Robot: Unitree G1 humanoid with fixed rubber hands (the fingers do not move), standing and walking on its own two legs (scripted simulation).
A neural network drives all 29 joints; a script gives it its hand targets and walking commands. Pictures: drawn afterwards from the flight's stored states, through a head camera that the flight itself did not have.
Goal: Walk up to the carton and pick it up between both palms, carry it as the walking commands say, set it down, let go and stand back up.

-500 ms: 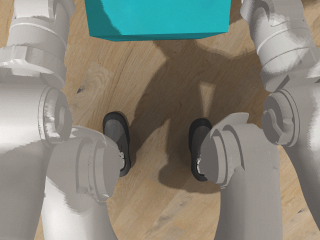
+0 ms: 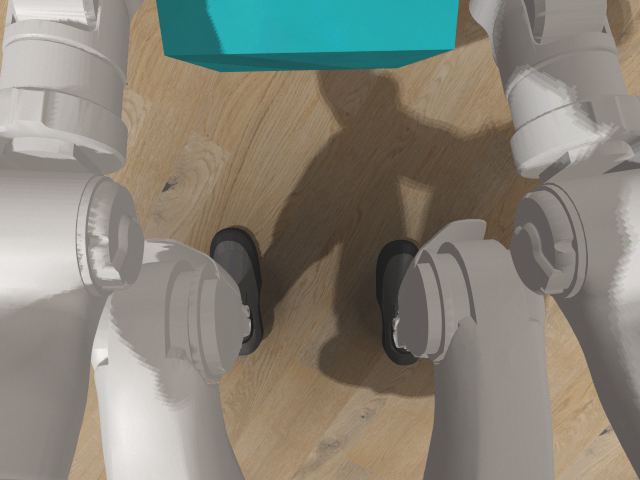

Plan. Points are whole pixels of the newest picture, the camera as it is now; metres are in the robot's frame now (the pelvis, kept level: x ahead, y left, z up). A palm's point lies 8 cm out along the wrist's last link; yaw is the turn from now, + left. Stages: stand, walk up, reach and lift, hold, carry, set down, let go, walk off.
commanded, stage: reach and lift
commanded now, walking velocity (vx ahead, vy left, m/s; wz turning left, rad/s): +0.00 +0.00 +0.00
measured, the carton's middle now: out of the picture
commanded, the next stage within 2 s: none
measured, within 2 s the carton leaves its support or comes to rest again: neither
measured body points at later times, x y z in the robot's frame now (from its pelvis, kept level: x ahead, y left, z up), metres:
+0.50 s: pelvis -0.01 +0.00 +0.03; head +0.36 +0.00 +0.28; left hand +0.58 +0.19 -0.10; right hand +0.57 -0.13 -0.11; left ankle +0.14 +0.14 -0.33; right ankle +0.11 -0.12 -0.33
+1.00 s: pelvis -0.02 +0.00 +0.07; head +0.34 +0.00 +0.33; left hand +0.56 +0.19 -0.05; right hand +0.54 -0.13 -0.05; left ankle +0.14 +0.14 -0.33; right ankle +0.11 -0.12 -0.33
